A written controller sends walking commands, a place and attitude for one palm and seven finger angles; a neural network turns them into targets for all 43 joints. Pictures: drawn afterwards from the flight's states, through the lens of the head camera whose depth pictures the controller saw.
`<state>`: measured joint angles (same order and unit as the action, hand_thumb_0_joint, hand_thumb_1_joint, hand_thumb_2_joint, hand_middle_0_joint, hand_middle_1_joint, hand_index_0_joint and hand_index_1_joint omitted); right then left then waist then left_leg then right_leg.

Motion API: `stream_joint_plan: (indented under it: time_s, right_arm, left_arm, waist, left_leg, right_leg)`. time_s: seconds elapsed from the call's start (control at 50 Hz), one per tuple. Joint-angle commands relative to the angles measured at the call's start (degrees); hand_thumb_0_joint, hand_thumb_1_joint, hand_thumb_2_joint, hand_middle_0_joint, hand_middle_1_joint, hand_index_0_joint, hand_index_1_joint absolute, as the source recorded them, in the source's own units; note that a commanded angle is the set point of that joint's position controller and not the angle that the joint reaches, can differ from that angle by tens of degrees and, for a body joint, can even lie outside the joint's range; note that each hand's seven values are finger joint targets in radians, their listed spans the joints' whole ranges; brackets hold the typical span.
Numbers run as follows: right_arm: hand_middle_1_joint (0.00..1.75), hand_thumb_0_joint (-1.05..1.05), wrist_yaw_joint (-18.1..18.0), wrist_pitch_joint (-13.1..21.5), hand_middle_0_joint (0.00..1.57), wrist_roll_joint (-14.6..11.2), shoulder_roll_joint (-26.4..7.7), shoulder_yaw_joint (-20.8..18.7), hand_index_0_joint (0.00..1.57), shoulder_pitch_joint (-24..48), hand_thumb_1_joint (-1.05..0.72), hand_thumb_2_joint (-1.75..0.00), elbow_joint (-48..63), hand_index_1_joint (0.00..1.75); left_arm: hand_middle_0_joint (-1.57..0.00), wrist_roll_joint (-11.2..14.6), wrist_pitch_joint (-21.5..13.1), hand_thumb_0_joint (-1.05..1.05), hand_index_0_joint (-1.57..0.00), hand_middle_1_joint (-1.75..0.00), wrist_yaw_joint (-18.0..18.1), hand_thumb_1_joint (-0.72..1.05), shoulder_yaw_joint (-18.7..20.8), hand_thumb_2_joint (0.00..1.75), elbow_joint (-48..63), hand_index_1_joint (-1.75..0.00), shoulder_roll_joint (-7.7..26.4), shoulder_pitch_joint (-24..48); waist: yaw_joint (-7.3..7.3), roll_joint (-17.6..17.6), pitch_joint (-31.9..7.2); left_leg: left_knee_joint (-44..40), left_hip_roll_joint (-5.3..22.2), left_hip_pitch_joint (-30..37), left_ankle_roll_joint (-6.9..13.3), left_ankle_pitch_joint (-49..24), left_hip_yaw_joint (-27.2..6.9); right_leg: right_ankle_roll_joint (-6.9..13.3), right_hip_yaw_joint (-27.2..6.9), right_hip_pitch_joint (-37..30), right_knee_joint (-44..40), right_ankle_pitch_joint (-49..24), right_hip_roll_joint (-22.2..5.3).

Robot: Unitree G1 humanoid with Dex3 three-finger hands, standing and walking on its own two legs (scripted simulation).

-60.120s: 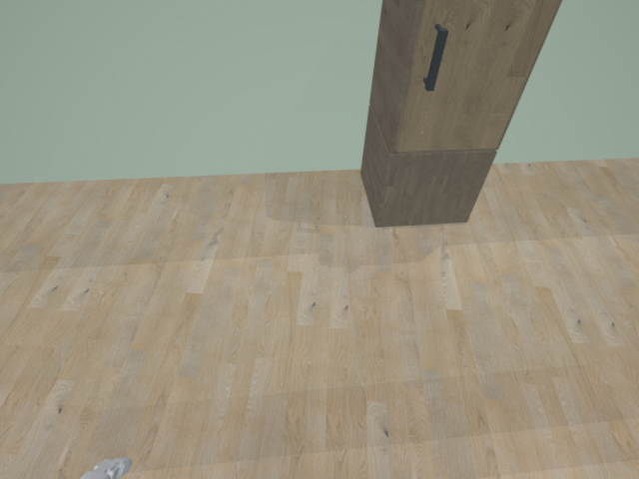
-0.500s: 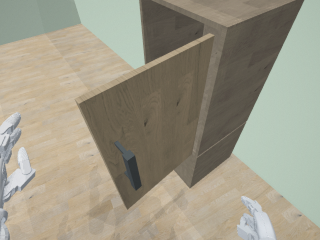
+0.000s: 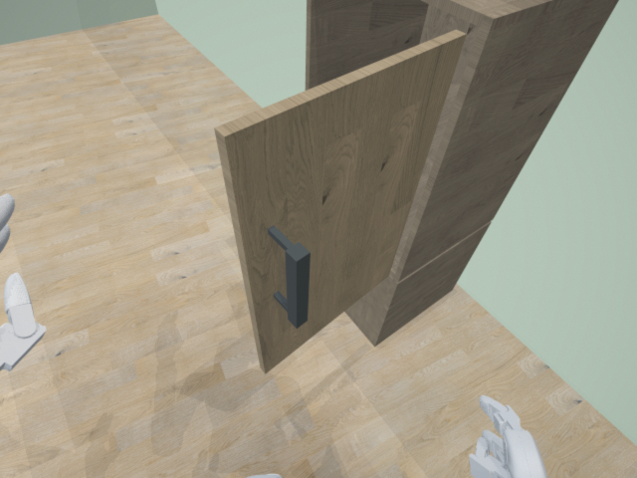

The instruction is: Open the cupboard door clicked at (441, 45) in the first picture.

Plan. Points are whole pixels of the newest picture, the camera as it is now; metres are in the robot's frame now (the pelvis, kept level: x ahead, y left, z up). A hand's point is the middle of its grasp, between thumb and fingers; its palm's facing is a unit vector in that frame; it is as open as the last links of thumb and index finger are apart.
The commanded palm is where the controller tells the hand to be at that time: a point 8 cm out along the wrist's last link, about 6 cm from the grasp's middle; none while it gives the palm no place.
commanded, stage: step back with the hand held close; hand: left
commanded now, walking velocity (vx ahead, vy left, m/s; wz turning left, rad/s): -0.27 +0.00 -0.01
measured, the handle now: (287, 279) +0.37 +0.07 +0.02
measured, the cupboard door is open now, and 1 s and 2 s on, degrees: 95 95 95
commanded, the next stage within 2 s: stop stepping back and stand still in 0.62 s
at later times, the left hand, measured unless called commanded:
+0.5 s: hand out of the picture +0.14 +0.27 +0.16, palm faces +0.41 -0.79 -0.46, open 7.4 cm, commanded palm +0.06 +0.31 +0.19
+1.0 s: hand out of the picture +0.02 +0.19 +0.18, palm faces +0.29 -0.77 -0.56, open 7.4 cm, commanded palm -0.02 +0.24 +0.19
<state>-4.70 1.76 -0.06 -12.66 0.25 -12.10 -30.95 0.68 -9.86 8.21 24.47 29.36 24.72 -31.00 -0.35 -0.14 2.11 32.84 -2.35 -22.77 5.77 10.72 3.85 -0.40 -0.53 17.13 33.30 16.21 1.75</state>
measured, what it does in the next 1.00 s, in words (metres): walks backwards: left foot, then right foot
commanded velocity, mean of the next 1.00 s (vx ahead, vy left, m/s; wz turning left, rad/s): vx -0.20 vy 0.05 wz -0.04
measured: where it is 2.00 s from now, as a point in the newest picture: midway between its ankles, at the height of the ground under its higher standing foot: outside the picture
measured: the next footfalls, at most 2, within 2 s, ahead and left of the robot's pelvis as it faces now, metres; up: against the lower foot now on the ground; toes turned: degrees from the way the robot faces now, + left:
left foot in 0.48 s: -0.01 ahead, +0.11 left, +0.00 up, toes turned +3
right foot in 0.88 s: -0.18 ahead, -0.13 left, +0.00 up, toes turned +0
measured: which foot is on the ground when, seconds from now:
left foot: down 0.00-0.30, up 0.32-0.46, down 0.48-0.86, up 0.88-1.00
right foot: down 0.00-0.48, up 0.50-0.86, down 0.88-1.00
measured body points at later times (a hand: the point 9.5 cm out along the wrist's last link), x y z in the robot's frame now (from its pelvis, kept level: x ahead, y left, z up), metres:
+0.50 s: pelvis -0.07 +0.00 +0.00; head -0.03 +0.05 +0.44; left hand +0.11 +0.31 +0.19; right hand +0.12 -0.24 -0.07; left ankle -0.05 +0.11 -0.73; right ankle +0.01 -0.12 -0.72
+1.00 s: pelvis -0.18 -0.05 +0.02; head -0.17 -0.05 +0.46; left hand +0.00 +0.23 +0.21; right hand -0.06 -0.30 -0.09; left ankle -0.14 +0.09 -0.67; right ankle -0.27 -0.11 -0.73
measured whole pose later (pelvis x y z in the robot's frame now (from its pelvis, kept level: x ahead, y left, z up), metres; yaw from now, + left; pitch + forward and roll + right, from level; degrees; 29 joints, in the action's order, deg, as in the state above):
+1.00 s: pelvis -0.18 -0.05 +0.02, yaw -5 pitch +3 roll +3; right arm -2.6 3.7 -0.3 -12.0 0.6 -13.5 -38.3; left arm 3.1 -10.2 8.5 25.0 32.6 27.0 -39.3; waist -0.2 2.8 -2.2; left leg 51.3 0.3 -31.0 -1.3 17.8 2.4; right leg 3.4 1.9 8.3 24.7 19.8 0.3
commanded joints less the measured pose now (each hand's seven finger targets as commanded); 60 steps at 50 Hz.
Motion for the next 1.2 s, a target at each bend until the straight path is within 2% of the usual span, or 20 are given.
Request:
stream_joint_plan:
  time_s: [0.0, 0.12, 0.2, 0.26, 0.3, 0.4, 0.42, 0.44, 0.46, 0.48, 0.62, 0.72, 0.8, 0.82, 0.86, 0.88, 0.9, 0.94, 1.12, 1.18]
  right_arm:
    - [0.30, 0.00, -0.2, 4.4, 0.20, 0.0, -8.2, -3.8, 0.20, 5.9, -0.90, -0.90, 8.7, 0.30]
    - [0.30, 0.00, 0.2, 5.9, 0.20, 0.4, -8.2, -3.8, 0.20, 6.3, -0.90, -0.90, 7.3, 0.30]
    - [0.30, 0.00, 0.4, 5.4, 0.20, 0.5, -7.3, -3.9, 0.20, 6.6, -0.90, -0.90, 7.0, 0.30]
    - [0.30, 0.00, 1.1, 4.7, 0.20, 0.3, -6.5, -4.5, 0.20, 5.1, -0.90, -0.90, 5.5, 0.30]
    - [0.30, 0.00, 1.7, 3.7, 0.20, 0.6, -5.4, -4.2, 0.20, 5.7, -0.90, -0.90, 4.4, 0.30]
    - [0.30, 0.00, 0.2, 2.7, 0.20, -0.1, -4.7, -2.2, 0.20, 7.6, -0.90, -0.90, 4.5, 0.30]
    - [0.30, 0.00, -0.3, 3.1, 0.20, -0.2, -5.6, -2.4, 0.20, 7.4, -0.90, -0.90, 4.4, 0.30]
    - [0.30, 0.00, -0.4, 3.9, 0.20, 0.1, -7.2, -3.3, 0.20, 7.9, -0.90, -0.90, 5.4, 0.30]
    - [0.30, 0.00, -0.5, 5.0, 0.20, 0.9, -5.9, -4.1, 0.20, 6.9, -0.90, -0.90, 4.8, 0.30]
    - [0.30, 0.00, 0.4, 6.9, 0.20, 1.1, -5.1, -4.4, 0.20, 4.3, -0.90, -0.90, 4.1, 0.30]
    - [0.30, 0.00, 2.6, 8.2, 0.20, 0.5, -6.0, -5.0, 0.20, 4.4, -0.90, -0.90, 2.5, 0.30]
    - [0.30, 0.00, 1.9, 7.8, 0.20, 1.1, -5.8, -3.9, 0.20, 5.2, -0.90, -0.90, 2.0, 0.30]
    - [0.30, 0.00, 1.9, 6.5, 0.20, 0.2, -5.5, -2.9, 0.20, 6.1, -0.90, -0.90, 4.8, 0.30]
    - [0.30, 0.00, 2.0, 5.8, 0.20, 0.2, -4.8, -2.7, 0.20, 6.2, -0.90, -0.90, 5.1, 0.30]
    - [0.30, 0.00, 2.3, 4.5, 0.20, 0.2, -4.4, -2.0, 0.20, 7.8, -0.90, -0.90, 5.4, 0.30]
    - [0.30, 0.00, 2.0, 5.2, 0.20, 0.5, -4.7, -1.6, 0.20, 6.8, -0.90, -0.90, 4.4, 0.30]
    - [0.30, 0.00, 2.0, 5.8, 0.20, -0.7, -4.7, -2.1, 0.20, 4.5, -0.90, -0.90, 2.8, 0.30]
    - [0.30, 0.00, 1.3, 5.8, 0.20, -1.0, -4.4, -2.0, 0.20, 4.8, -0.90, -0.90, 2.5, 0.30]
    - [0.30, 0.00, 0.6, 6.0, 0.20, -0.3, -7.0, -3.6, 0.20, 5.0, -0.90, -0.90, 2.9, 0.30]
    - [0.30, 0.00, 0.8, 6.1, 0.20, -0.2, -7.6, -3.9, 0.20, 4.1, -0.90, -0.90, 3.8, 0.30]
  left_arm:
    - [-0.20, 0.4, -4.4, 0.00, -0.20, -0.30, 1.0, 0.90, 7.2, 0.90, 12.1, -0.30, 8.5, 2.8]
    - [-0.20, 0.3, -5.0, 0.00, -0.20, -0.30, 1.1, 0.90, 6.7, 0.90, 15.6, -0.30, 8.0, 3.7]
    - [-0.20, 0.5, -4.6, 0.00, -0.20, -0.30, 1.2, 0.90, 8.0, 0.90, 12.7, -0.30, 9.2, 2.8]
    - [-0.20, 1.2, -5.1, 0.00, -0.20, -0.30, 1.4, 0.90, 7.9, 0.90, 13.0, -0.30, 10.3, 2.8]
    - [-0.20, 0.9, -5.2, 0.00, -0.20, -0.30, 1.9, 0.90, 6.3, 0.90, 11.9, -0.30, 9.6, 3.0]
    - [-0.20, 0.8, -4.5, 0.00, -0.20, -0.30, 1.9, 0.90, 7.3, 0.90, 13.9, -0.30, 11.0, 3.1]
    - [-0.20, 0.9, -5.1, 0.00, -0.20, -0.30, 1.8, 0.90, 7.2, 0.90, 16.4, -0.30, 11.3, 3.7]
    - [-0.20, 0.6, -5.9, 0.00, -0.20, -0.30, 1.9, 0.90, 8.0, 0.90, 19.2, -0.30, 11.9, 4.5]
    - [-0.20, 0.0, -6.3, 0.00, -0.20, -0.30, 2.2, 0.90, 8.7, 0.90, 20.8, -0.30, 13.0, 5.2]
    - [-0.20, 1.0, -7.3, 0.00, -0.20, -0.30, 1.9, 0.90, 10.2, 0.90, 20.4, -0.30, 12.9, 3.7]
    - [-0.20, 2.3, -4.2, 0.00, -0.20, -0.30, 0.9, 0.90, 6.5, 0.90, 21.0, -0.30, 8.3, -1.5]
    - [-0.20, 3.1, -2.1, 0.00, -0.20, -0.30, 1.2, 0.90, 7.3, 0.90, 15.3, -0.30, 9.1, -2.4]
    - [-0.20, 4.0, -1.7, 0.00, -0.20, -0.30, 1.7, 0.90, 10.2, 0.90, 16.7, -0.30, 11.7, -8.1]
    - [-0.20, 3.8, -1.9, 0.00, -0.20, -0.30, 1.6, 0.90, 10.7, 0.90, 17.3, -0.30, 12.8, -8.6]
    - [-0.20, 3.8, -2.5, 0.00, -0.20, -0.30, 2.0, 0.90, 13.7, 0.90, 17.6, -0.30, 17.3, -8.0]
    - [-0.20, 3.8, -3.4, 0.00, -0.20, -0.30, 2.6, 0.90, 13.8, 0.90, 17.9, -0.30, 17.6, -4.6]
    - [-0.20, 3.8, -3.5, 0.00, -0.20, -0.30, 2.3, 0.90, 11.4, 0.90, 13.8, -0.30, 13.7, -5.2]
    - [-0.20, 2.4, -3.3, 0.00, -0.20, -0.30, 2.6, 0.90, 10.5, 0.90, 9.7, -0.30, 12.0, -4.8]
    - [-0.20, 0.8, -5.5, 0.00, -0.20, -0.30, 2.6, 0.90, 4.6, 0.90, 4.9, -0.30, 8.7, 4.2]
    - [-0.20, 1.3, -6.5, 0.00, -0.20, -0.30, 2.9, 0.90, 6.1, 0.90, 11.2, -0.30, 10.2, 2.8]
  waist:
    - [0.22, -4.0, -5.0]
    - [-0.02, -9.1, -8.4]
    - [0.01, -3.6, -6.2]
    - [0.70, 5.8, -6.0]
    - [0.25, 10.2, -6.5]
    - [1.02, 1.9, -5.3]
    - [1.17, -5.8, -6.7]
    - [0.05, -17.8, -8.4]
    - [0.16, -22.2, -10.7]
    - [-0.15, -16.0, -13.3]
    - [1.03, -11.6, -13.9]
    - [1.46, -13.5, -11.3]
    - [0.27, -12.8, -12.5]
    - [0.64, -7.1, -11.4]
    - [-1.05, 11.0, -8.3]
    - [0.00, 8.9, -6.8]
    - [0.93, 9.0, -9.4]
    - [1.53, 10.1, -10.8]
    - [0.01, 10.0, -4.9]
    - [1.04, -1.7, -8.4]
  left_leg:
    - [-19.3, 13.1, -13.3, -0.1, 25.1, -15.7]
    - [-21.0, 14.2, -11.3, -0.5, 26.7, -16.1]
    - [-16.5, 12.3, -13.2, -1.1, 25.4, -13.4]
    - [10.6, 3.0, 3.7, -6.2, 15.5, -5.4]
    - [28.2, 2.0, 3.8, -6.7, 15.5, -6.0]
    - [-3.0, 2.6, 4.9, -6.6, 8.1, -3.6]
    - [-12.9, 4.3, 6.6, -6.5, 0.3, -4.0]
    - [-16.6, 15.2, 4.1, -2.8, -14.3, -15.4]
    - [-14.2, 23.2, 6.6, 1.0, -31.0, -21.9]
    - [-11.6, 23.6, 12.8, 3.1, -39.6, -17.6]
    - [-11.9, 19.4, 19.3, 1.4, -36.8, -10.8]
    - [-17.9, 19.1, 13.9, 1.6, -14.3, -11.2]
    - [-19.0, 11.2, 5.8, -2.9, 12.8, -5.2]
    - [-12.7, 7.4, 4.4, -4.8, 14.4, -1.9]
    - [15.5, 1.6, -3.1, -7.2, 13.2, -3.0]
    - [23.0, 2.7, -8.9, -7.2, 13.4, -4.8]
    - [25.8, 2.9, -12.0, -7.2, 10.9, -5.1]
    - [22.9, 3.6, -12.8, -7.3, 7.9, -2.8]
    - [-2.3, 2.2, 2.0, -3.1, 5.5, 1.8]
    - [-10.5, 5.9, 14.9, -0.7, -7.7, -2.9]
  right_leg:
    - [1.2, -2.9, -14.2, 1.6, -1.8, -0.3]
    - [1.3, -2.2, -14.2, 3.3, 0.5, 0.6]
    - [2.8, -6.1, -11.5, -0.8, 3.7, -1.1]
    - [9.6, -23.4, 12.8, -19.8, 15.8, -14.6]
    - [12.3, -24.0, 14.4, -21.9, 4.8, -21.2]
    - [5.1, -9.1, 3.3, -7.8, -24.6, -10.7]
    - [2.7, -6.6, 0.6, -1.8, -23.4, -7.3]
    - [-0.3, -3.2, -0.7, 8.0, -12.6, -1.6]
    - [-0.8, -2.3, 4.3, 18.6, 7.9, 0.1]
    - [0.0, -3.9, 9.1, 26.1, 13.5, 1.5]
    - [-1.8, 1.5, 10.2, 23.0, 10.2, 1.6]
    - [-1.5, 2.5, 3.5, 13.2, 12.7, 1.6]
    - [0.7, 7.8, -12.6, -11.7, 4.8, 1.6]
    - [2.0, 4.5, -12.6, -18.4, 2.0, -2.1]
    - [8.2, -18.9, -1.7, -25.7, -2.3, -22.2]
    - [9.5, -17.6, -1.9, -23.0, -14.0, -25.1]
    - [3.9, -11.9, -10.2, -16.5, -32.0, -20.1]
    - [3.2, -6.2, -16.9, -10.4, -47.1, -17.0]
    - [1.9, -8.4, -13.9, -10.3, -36.6, -16.6]
    - [-1.0, -3.8, -8.2, -1.2, -28.9, -10.2]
